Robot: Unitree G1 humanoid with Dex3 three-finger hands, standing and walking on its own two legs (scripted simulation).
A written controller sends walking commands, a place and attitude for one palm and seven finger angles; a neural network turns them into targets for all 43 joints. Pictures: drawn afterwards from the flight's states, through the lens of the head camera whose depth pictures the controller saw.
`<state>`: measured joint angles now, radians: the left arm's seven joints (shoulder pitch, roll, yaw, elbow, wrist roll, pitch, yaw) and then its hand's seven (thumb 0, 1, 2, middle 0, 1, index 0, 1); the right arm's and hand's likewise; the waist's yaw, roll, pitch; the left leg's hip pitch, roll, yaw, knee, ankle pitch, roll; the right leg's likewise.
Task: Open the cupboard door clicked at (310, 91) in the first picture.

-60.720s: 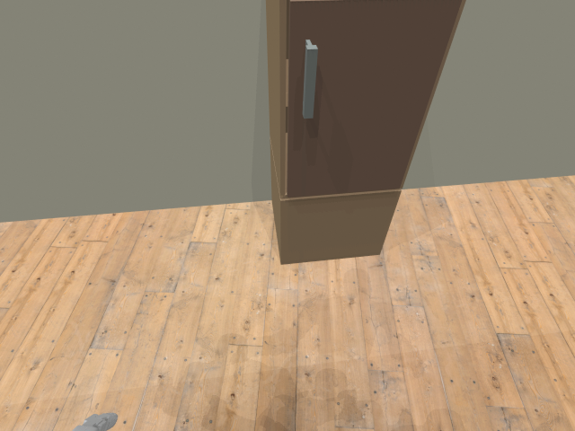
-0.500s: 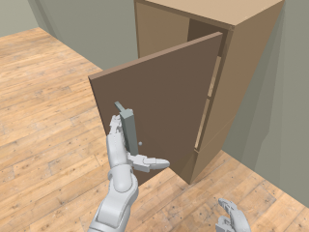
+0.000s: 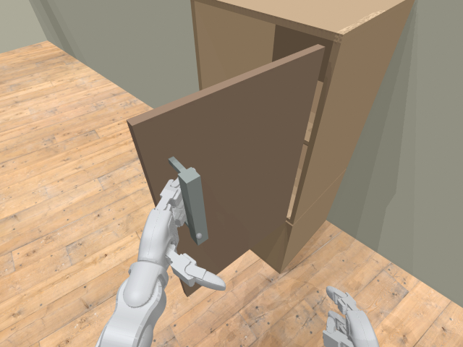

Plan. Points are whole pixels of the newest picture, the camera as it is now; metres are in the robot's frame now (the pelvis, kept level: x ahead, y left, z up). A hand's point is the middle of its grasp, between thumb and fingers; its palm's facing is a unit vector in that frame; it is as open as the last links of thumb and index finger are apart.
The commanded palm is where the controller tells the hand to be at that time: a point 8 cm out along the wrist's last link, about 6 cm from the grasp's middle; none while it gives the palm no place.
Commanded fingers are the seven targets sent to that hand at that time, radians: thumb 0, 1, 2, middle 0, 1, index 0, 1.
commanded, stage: slide the hand sideways off the handle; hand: left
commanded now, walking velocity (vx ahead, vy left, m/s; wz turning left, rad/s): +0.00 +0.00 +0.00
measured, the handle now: (188, 202) +0.33 +0.11 +0.09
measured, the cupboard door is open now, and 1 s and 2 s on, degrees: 83 82 82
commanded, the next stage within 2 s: draw the hand back to the body in 0.74 s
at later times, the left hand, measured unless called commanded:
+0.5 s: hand (150, 268) +0.21 +0.14 +0.09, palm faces +0.03 -1.00 -0.06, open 16.2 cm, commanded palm +0.17 +0.19 +0.10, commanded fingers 0.00 -0.50 0.30 -0.15 -0.30 -0.15 -0.30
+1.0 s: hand (129, 276) +0.19 +0.17 +0.10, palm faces +0.00 -1.00 -0.08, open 16.3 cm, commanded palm +0.16 +0.22 +0.11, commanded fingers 0.00 -0.50 0.30 -0.15 -0.30 -0.15 -0.30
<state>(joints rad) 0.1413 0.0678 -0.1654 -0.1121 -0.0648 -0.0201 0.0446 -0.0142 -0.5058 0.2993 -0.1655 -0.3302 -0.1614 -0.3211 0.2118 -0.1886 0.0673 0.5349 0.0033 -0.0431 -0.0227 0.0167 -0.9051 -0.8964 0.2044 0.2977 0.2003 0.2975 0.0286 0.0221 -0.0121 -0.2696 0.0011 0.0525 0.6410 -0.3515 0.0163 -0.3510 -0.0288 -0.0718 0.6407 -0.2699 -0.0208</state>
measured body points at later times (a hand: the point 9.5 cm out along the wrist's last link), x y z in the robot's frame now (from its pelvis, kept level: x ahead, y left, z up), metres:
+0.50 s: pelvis +0.02 -0.01 -0.01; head +0.02 -0.02 +0.44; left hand +0.20 +0.20 +0.10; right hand +0.22 -0.22 -0.07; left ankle +0.00 +0.11 -0.72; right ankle +0.05 -0.11 -0.72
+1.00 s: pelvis +0.01 +0.00 -0.01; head +0.01 +0.00 +0.44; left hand +0.19 +0.22 +0.10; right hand +0.20 -0.20 -0.07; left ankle +0.00 +0.11 -0.72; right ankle +0.05 -0.11 -0.72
